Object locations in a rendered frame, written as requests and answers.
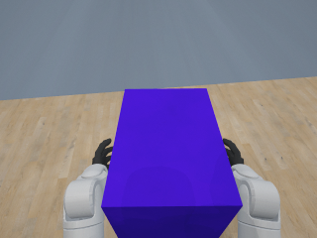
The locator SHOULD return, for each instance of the right robot hand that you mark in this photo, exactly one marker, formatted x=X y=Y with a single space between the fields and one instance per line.
x=234 y=155

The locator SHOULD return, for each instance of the right robot forearm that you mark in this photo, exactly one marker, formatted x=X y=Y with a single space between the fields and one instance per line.
x=259 y=216

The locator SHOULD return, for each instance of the left robot hand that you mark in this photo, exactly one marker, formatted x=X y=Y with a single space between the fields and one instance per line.
x=101 y=153

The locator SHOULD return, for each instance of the carton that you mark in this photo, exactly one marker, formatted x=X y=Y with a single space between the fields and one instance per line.
x=169 y=174

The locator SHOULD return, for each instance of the left robot forearm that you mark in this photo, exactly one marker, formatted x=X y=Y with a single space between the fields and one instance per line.
x=82 y=215

